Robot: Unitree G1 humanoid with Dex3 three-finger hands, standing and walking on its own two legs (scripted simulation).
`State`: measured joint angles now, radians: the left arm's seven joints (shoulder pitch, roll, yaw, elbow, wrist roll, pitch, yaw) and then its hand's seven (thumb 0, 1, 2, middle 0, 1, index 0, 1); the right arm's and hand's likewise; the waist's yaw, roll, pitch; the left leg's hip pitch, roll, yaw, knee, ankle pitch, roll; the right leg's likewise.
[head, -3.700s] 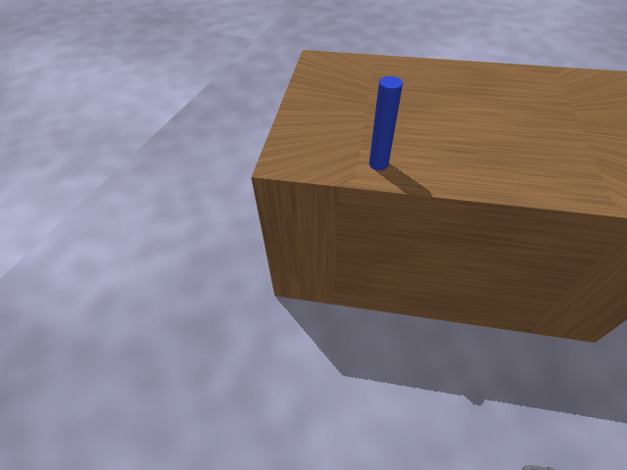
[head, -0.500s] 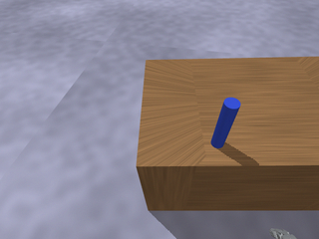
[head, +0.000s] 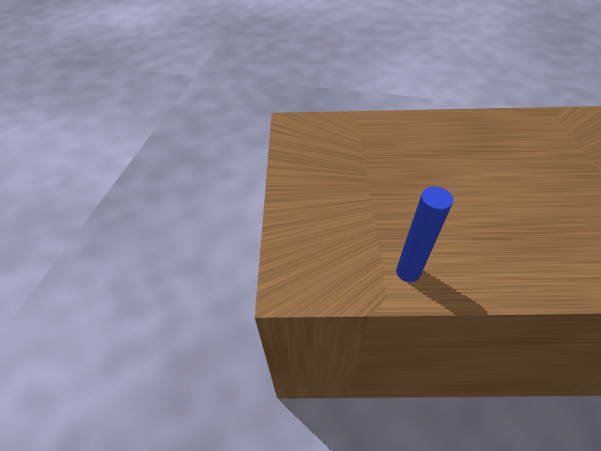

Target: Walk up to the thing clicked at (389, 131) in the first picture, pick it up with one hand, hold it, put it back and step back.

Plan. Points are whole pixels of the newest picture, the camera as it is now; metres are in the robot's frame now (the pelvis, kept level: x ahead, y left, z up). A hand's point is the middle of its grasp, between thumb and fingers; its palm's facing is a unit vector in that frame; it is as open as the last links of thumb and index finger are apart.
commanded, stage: walk up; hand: right
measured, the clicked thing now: (420, 239) +0.46 -0.19 -0.07
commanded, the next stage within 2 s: stand in 0.08 s
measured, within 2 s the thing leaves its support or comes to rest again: neither
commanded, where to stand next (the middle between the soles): +0.05 -0.03 m, yaw +0 degrees
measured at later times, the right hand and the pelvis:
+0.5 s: hand out of the picture +0.09 -0.24 -0.16, palm faces -0.06 +0.94 -0.33, open 7.4 cm; pelvis +0.01 +0.00 +0.00, yaw +1 degrees
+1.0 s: hand out of the picture +0.09 -0.24 -0.16, palm faces -0.06 +0.94 -0.34, open 7.4 cm; pelvis +0.01 +0.00 +0.00, yaw +1 degrees
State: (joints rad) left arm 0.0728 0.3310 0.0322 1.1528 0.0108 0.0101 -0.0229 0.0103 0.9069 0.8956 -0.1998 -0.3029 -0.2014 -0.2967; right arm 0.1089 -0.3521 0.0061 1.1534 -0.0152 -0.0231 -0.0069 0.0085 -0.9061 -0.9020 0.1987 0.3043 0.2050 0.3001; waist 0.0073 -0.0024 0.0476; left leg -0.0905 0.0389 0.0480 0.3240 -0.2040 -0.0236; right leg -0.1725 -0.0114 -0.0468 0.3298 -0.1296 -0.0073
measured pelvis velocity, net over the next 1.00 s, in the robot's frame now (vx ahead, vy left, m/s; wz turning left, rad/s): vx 0.01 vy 0.00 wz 0.02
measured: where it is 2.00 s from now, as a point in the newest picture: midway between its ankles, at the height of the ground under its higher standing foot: outside the picture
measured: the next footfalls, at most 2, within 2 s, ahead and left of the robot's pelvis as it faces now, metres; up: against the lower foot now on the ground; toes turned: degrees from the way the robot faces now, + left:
none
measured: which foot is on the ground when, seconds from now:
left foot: down 0.00-1.00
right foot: down 0.00-1.00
